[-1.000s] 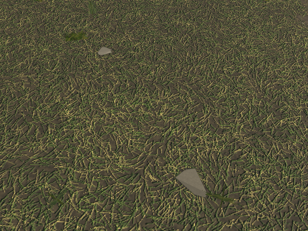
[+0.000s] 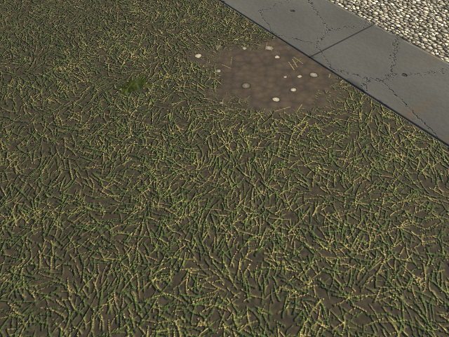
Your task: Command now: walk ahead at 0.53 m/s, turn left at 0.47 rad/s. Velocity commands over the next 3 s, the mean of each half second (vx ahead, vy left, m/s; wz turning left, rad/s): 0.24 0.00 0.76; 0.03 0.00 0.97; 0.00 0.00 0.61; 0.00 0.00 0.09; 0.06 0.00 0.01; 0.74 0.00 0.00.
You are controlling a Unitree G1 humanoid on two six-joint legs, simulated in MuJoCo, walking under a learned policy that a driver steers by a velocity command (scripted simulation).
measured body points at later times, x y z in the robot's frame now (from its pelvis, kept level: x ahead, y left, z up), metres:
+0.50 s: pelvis +0.25 +0.02 -0.01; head +0.30 +0.06 +0.44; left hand +0.37 +0.34 -0.09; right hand +0.50 -0.19 -0.09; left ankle +0.33 +0.09 -0.74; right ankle +0.42 -0.13 -0.67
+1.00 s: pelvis +0.36 -0.03 +0.00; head +0.40 +0.00 +0.45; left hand +0.26 +0.27 -0.09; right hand +0.68 -0.10 -0.09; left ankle +0.24 +0.07 -0.65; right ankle +0.47 -0.07 -0.74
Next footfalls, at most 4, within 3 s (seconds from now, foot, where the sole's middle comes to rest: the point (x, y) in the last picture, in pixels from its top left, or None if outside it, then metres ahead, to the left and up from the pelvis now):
0.20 left None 0.37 0.10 -0.78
0.72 right None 0.50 -0.04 -0.78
1.22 left None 0.25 0.08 -0.78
1.64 right None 0.48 0.01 -0.78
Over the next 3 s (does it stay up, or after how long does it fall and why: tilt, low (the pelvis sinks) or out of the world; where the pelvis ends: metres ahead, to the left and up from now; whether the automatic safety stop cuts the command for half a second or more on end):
stays up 0.35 0.25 0.00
